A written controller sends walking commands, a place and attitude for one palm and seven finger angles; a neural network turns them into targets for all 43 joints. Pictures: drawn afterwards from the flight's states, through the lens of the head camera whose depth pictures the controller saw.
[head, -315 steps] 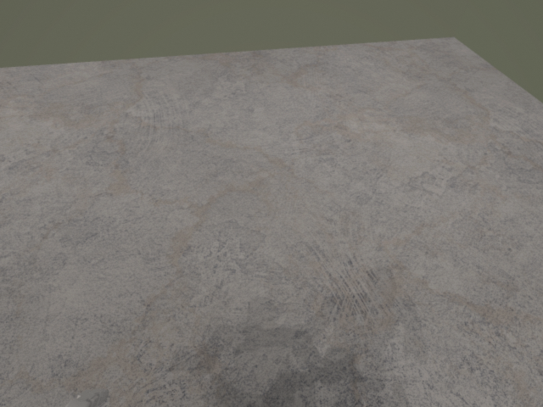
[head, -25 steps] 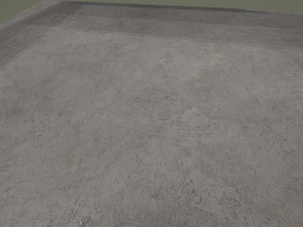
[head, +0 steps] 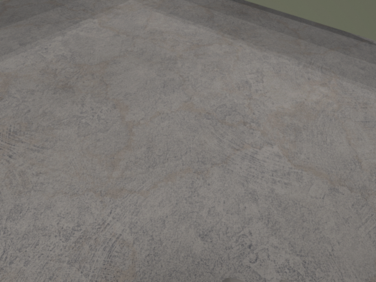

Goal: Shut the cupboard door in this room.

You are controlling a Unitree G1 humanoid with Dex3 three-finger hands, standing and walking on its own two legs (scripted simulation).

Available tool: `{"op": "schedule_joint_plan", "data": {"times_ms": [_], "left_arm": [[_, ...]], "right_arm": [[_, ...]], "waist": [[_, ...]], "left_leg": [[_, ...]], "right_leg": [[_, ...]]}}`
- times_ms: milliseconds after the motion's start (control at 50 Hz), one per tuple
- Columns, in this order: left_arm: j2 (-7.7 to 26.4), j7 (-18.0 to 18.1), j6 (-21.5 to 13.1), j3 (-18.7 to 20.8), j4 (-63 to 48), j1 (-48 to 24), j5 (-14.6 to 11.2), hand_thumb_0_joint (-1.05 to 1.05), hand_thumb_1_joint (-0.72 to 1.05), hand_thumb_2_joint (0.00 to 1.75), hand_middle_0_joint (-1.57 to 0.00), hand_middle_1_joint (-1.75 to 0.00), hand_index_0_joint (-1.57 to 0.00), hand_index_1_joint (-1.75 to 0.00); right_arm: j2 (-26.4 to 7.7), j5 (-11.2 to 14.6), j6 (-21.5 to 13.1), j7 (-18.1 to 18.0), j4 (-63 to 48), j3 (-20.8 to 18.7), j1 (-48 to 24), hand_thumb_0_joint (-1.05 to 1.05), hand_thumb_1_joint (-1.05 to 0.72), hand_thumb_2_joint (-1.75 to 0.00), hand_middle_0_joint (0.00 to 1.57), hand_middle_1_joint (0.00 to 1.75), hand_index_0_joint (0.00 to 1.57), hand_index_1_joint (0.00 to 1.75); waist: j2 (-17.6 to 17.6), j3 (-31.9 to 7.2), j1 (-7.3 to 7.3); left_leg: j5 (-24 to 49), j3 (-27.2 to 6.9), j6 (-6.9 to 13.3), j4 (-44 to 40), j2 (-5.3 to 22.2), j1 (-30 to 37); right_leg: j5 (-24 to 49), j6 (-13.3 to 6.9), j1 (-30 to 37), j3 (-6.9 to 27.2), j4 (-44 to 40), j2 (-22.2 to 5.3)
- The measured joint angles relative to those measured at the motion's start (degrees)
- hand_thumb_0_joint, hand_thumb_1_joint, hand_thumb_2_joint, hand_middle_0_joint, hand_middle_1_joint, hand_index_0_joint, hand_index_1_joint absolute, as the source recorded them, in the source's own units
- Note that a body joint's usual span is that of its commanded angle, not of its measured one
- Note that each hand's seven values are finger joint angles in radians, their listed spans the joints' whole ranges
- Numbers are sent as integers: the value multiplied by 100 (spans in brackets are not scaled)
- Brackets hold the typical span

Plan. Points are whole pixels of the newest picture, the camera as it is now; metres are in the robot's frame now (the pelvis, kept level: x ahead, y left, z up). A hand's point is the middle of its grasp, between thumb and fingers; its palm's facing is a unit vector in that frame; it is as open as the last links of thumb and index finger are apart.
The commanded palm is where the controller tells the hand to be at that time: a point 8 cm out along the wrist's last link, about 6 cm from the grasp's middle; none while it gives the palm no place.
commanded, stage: turn or walk to find it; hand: left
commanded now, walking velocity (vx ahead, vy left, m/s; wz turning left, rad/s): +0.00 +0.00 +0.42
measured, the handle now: out of the picture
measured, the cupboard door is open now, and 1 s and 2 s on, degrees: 82 82 82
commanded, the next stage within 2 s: none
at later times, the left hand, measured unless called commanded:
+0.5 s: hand out of the picture +0.02 +0.16 -0.14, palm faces +0.22 -0.94 -0.26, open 7.4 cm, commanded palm none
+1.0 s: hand out of the picture -0.09 +0.22 -0.16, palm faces +0.44 -0.86 -0.24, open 7.4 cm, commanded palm none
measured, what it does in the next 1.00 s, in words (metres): steps on the spot, turning left: right foot, then left foot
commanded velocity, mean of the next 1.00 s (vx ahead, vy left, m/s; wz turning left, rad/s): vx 0.00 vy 0.00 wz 0.42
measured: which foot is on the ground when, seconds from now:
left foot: down 0.00-0.30, up 0.32-0.70, down 0.72-1.00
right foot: up 0.00-0.28, down 0.30-0.72, up 0.74-1.00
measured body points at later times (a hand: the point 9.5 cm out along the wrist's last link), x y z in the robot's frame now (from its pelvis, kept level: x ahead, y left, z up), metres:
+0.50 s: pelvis -0.02 -0.04 +0.00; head +0.00 -0.07 +0.45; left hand +0.01 +0.21 -0.12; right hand +0.06 -0.29 -0.16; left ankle -0.08 +0.10 -0.65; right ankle +0.01 -0.14 -0.73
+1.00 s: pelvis -0.06 +0.00 +0.01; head -0.05 +0.03 +0.46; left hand -0.11 +0.27 -0.14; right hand +0.11 -0.19 -0.13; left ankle -0.09 +0.09 -0.73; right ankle -0.01 -0.14 -0.67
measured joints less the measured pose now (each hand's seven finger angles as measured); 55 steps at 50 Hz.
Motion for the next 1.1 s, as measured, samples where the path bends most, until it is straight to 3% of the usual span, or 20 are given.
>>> {"op": "schedule_joint_plan", "data": {"times_ms": [160, 240, 280, 300, 360, 420, 480, 560, 660, 720, 760, 800, 880, 980, 1100], "left_arm": [[-144, -26, -72, -48, -297, -372, -21, 1, 91, 90, -19, -30, -20, -30], [-271, -20, -135, -97, -453, -549, -43, 1, 91, 90, -19, -30, -20, -30], [-323, -21, -215, -125, -537, -571, -48, 1, 91, 90, -19, -30, -20, -30], [-344, -16, -272, -138, -573, -563, -33, 1, 91, 90, -19, -30, -20, -30], [-496, -2, -345, -197, -611, -545, 15, 0, 91, 90, -20, -30, -20, -30], [-586, 9, -326, -224, -596, -424, 20, 0, 90, 90, -20, -30, -20, -30], [-616, 27, -302, -231, -511, -333, 36, 1, 90, 90, -20, -30, -20, -30], [-595, 20, -312, -225, -424, -234, 60, 1, 90, 90, -20, -30, -20, -30], [-459, 0, -314, -173, -318, -137, 90, 1, 90, 90, -20, -30, -20, -30], [-332, -5, -263, -118, -239, -34, 52, 1, 90, 90, -20, -30, -20, -30], [-182, -2, -144, -53, -176, -12, 15, 1, 90, 90, -20, -30, -20, -30], [-93, 23, -4, -13, -80, -14, 17, 1, 90, 90, -20, -30, -20, -30], [-32, -23, 9, 19, -14, -89, 11, 1, 91, 90, -19, -30, -20, -30], [-77, -25, -55, -9, -136, -229, -8, 1, 91, 90, -19, -30, -20, -30], [-235, 1, -81, -59, -320, -518, -36, 1, 91, 90, -19, -30, -20, -30]], "right_arm": [[51, -16, 31, 15, 0, 14, 154, 0, -90, -90, 20, 30, 20, 30], [11, -38, 95, 30, 19, -40, 289, 1, -90, -90, 21, 30, 20, 30], [-26, -26, 132, 37, 35, -81, 377, 1, -90, -90, 21, 30, 20, 30], [-52, -5, 145, 45, 36, -104, 428, 1, -90, -90, 21, 30, 20, 30], [-173, 1, 266, 54, 96, -210, 496, 1, -90, -90, 20, 30, 20, 30], [-273, -23, 348, 105, 176, -284, 551, 1, -90, -90, 20, 30, 20, 30], [-318, -32, 361, 133, 216, -306, 624, 1, -90, -90, 20, 30, 20, 30], [-311, -21, 391, 136, 298, -282, 656, 1, -91, -90, 20, 30, 20, 30], [-242, 33, 344, 114, 332, -196, 497, 1, -91, -90, 20, 30, 20, 30], [-221, 48, 219, 108, 226, -142, 399, 1, -91, -90, 20, 30, 20, 30], [-117, 19, 133, 103, 173, -123, 293, 1, -91, -90, 20, 30, 20, 30], [-30, -2, 63, 70, 115, -78, 242, 1, -91, -90, 20, 30, 20, 30], [66, -5, 8, -6, 79, 3, 218, 1, -90, -90, 20, 30, 20, 30], [110, 4, -14, -13, 65, 27, 255, 1, -90, -90, 20, 30, 20, 30], [78, -34, 51, 6, 61, -28, 386, 0, -90, -90, 20, 30, 20, 30]], "waist": [[186, -82, -120], [318, -98, -238], [371, -127, -265], [394, -151, -263], [561, -98, -293], [591, -93, -292], [561, -88, -322], [438, -57, -273], [244, 27, -122], [171, 5, -96], [-31, 29, -67], [-75, 7, -49], [2, -57, -55], [113, -114, -85], [280, -125, -249]], "left_leg": [[349, -331, 9, -413, -151, 91], [373, -523, -76, -296, -207, -55], [322, -608, -151, -113, -248, -194], [256, -645, -197, 62, -275, -308], [-784, -671, -241, 1500, -322, -859], [-682, -520, -298, 2979, -247, -1330], [-464, -401, -407, 3403, -56, -1422], [-630, -285, -493, 2837, 127, -1137], [-908, -47, -471, 1530, 185, -583], [-217, 109, -391, 289, 166, -89], [-111, 148, -177, 344, 33, -155], [-166, 134, -17, 357, 9, -159], [118, -4, 58, -126, -38, 9], [405, -176, 96, -523, -144, 120], [507, -445, 32, -480, -247, -14]], "right_leg": [[216, 75, 98, 260, -609, 134], [303, 24, 466, 255, -1539, 271], [782, -7, 800, 196, -2351, 330], [1018, -103, 939, 164, -2715, 330], [1075, -471, 929, -50, -2613, 311], [1163, -541, 1066, -199, -2824, 233], [1254, -531, 1161, -353, -2996, 153], [1286, -498, 1184, -534, -3054, 17], [1238, -384, 1058, -731, -2864, -181], [1081, -236, 876, -860, -2479, -309], [516, -136, 579, -593, -1814, -381], [-7, -87, 238, -227, -913, -204], [283, -12, -140, 75, 96, 11], [412, 83, -97, 231, -63, 94], [210, 51, 276, 310, -1010, 235]]}}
